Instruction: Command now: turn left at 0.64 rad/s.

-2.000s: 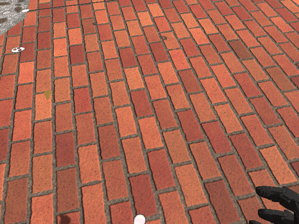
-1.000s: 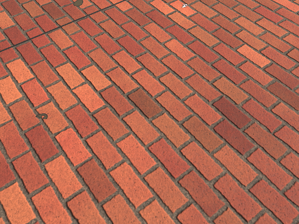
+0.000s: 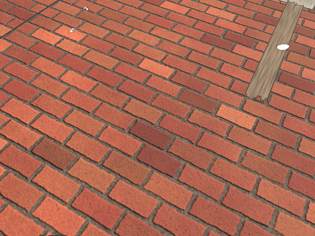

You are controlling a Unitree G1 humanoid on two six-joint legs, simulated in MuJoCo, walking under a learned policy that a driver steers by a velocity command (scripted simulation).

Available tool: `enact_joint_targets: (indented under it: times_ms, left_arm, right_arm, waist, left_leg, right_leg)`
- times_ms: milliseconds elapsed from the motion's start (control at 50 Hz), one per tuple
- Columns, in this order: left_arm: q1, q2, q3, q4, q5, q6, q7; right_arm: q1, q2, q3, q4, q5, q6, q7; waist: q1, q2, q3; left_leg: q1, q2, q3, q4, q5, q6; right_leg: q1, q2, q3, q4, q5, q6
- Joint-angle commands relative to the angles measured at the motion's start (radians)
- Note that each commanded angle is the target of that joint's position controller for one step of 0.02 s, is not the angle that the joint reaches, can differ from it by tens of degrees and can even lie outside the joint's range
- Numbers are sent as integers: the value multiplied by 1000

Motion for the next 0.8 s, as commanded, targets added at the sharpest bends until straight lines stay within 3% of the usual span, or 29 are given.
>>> enact_joint_targets:
  times_ms: [20,40,60,80,100,140,220,340,380,400,420,440,460,480,500,520,560,600,660,700,740,760,780,800]
  left_arm:
    - [-106,114,49,-136,40,-32,4]
    - [-91,118,49,-126,29,-43,-3]
    - [-76,122,52,-110,8,-46,-10]
    - [-71,116,53,-97,2,-47,-10]
    - [-77,125,57,-96,6,-47,-6]
    - [-76,102,54,-95,1,-50,-13]
    - [-72,93,51,-76,-6,-62,-18]
    - [-50,134,65,-59,-14,-84,-34]
    - [-5,155,77,-43,-19,-94,-41]
    - [47,165,82,-19,-15,-98,-44]
    - [50,189,85,-16,-3,-97,-44]
    - [-7,223,78,-53,16,-88,-41]
    - [2,232,75,-41,55,-87,-47]
    - [-43,149,49,-57,38,-96,-53]
    - [-70,81,25,-55,23,-98,-57]
    - [-70,74,15,-46,9,-93,-61]
    - [-40,162,40,-38,-18,-68,-52]
    - [45,240,73,-33,-20,-45,-39]
    - [74,239,84,-43,-31,-33,-28]
    - [65,230,89,-51,-43,-23,-20]
    - [32,218,90,-66,-59,-10,-8]
    - [43,188,83,-72,-56,-6,-4]
    - [56,126,67,-94,-48,-10,-6]
    - [102,187,86,-91,-39,-20,-10]
  right_arm:
    - [104,-270,-72,-73,-27,-28,-8]
    - [127,-230,-61,-79,-43,-39,-11]
    - [76,-208,-59,-86,-32,-45,-21]
    - [28,-195,-59,-100,-11,-39,-32]
    - [-8,-178,-54,-115,7,-27,-44]
    - [-20,-172,-53,-130,9,-2,-61]
    - [-6,-198,-68,-150,3,19,-74]
    - [-50,-205,-73,-191,4,33,-67]
    - [-82,-198,-70,-208,10,37,-65]
    - [-108,-181,-60,-213,12,37,-66]
    - [-50,-129,-42,-205,-2,36,-67]
    - [50,-57,-16,-183,-34,32,-62]
    - [49,-114,-33,-210,-27,23,-65]
    - [68,-163,-42,-173,-34,16,-70]
    - [30,-163,-39,-149,-39,18,-67]
    - [18,-125,-29,-135,-52,23,-65]
    - [-50,-89,-17,-159,-51,12,-58]
    - [-102,-79,-15,-171,-31,-3,-58]
    - [-92,-90,-23,-156,-7,-18,-60]
    - [-67,-89,-27,-140,-4,-30,-53]
    - [5,-93,-36,-102,-6,-40,-44]
    - [36,-128,-47,-89,-15,-38,-46]
    - [12,-206,-61,-98,-43,-30,-48]
    - [-40,-182,-55,-118,-84,-33,-42]
  waist:
    - [-18,352,-139]
    - [-34,228,-197]
    - [-3,154,-174]
    - [15,99,-154]
    - [24,83,-142]
    - [37,108,-142]
    - [28,141,-153]
    - [26,224,-136]
    - [47,243,-134]
    - [72,238,-151]
    - [36,173,-190]
    - [-29,-76,-191]
    - [-49,-267,-122]
    - [-47,-160,-98]
    - [-34,-79,-77]
    - [-37,-61,-81]
    - [1,-110,-34]
    - [48,-139,-49]
    - [56,-169,-101]
    - [43,-173,-128]
    - [1,-153,-158]
    - [3,-107,-182]
    - [35,180,-139]
    - [51,283,-103]
  left_leg:
    - [305,355,-637,-232,882,319]
    - [373,368,-622,-233,827,352]
    - [371,308,-534,-213,778,301]
    - [352,254,-472,-207,725,251]
    - [332,229,-445,-213,684,223]
    - [279,173,-423,-224,645,201]
    - [251,142,-464,-209,559,182]
    - [146,107,-588,-182,453,149]
    - [123,81,-623,-156,408,125]
    - [121,60,-583,-112,355,98]
    - [76,14,-527,-27,168,63]
    - [-20,-117,-377,173,-228,12]
    - [-162,-162,-319,356,-410,-43]
    - [-153,-95,-344,452,-335,-76]
    - [-117,-63,-330,436,-257,-99]
    - [-92,-28,-268,371,-219,-120]
    - [-87,-21,-173,233,-175,-139]
    - [-80,-68,-133,131,-204,-132]
    - [-69,-84,-158,14,-155,-112]
    - [-18,-88,-165,-92,-98,-93]
    - [150,-67,-146,-286,88,-61]
    - [301,32,-196,-305,167,-23]
    - [359,238,-413,-323,306,94]
    - [273,393,-524,-313,516,217]
  right_leg:
    - [-339,112,25,434,-247,68]
    - [-402,81,130,575,-316,72]
    - [-429,55,152,614,-236,72]
    - [-448,42,148,582,-164,78]
    - [-444,24,153,531,-104,87]
    - [-378,45,132,434,-32,106]
    - [-311,77,135,216,36,124]
    - [-151,98,156,-7,75,108]
    - [-54,89,151,-157,131,93]
    - [23,60,128,-270,254,77]
    - [136,-51,216,-299,338,32]
    - [193,-246,439,-330,519,-56]
    - [127,-352,705,-374,525,-225]
    - [78,-342,683,-371,413,-255]
    - [44,-266,545,-349,321,-207]
    - [44,-194,477,-349,223,-159]
    - [42,-127,448,-335,294,-143]
    - [109,-106,469,-308,371,-154]
    - [199,-129,562,-299,407,-168]
    - [209,-123,589,-284,448,-160]
    - [122,-83,559,-243,411,-110]
    - [-12,-39,508,-173,294,-62]
    - [-238,90,318,25,1,-2]
    - [-326,106,228,224,-248,46]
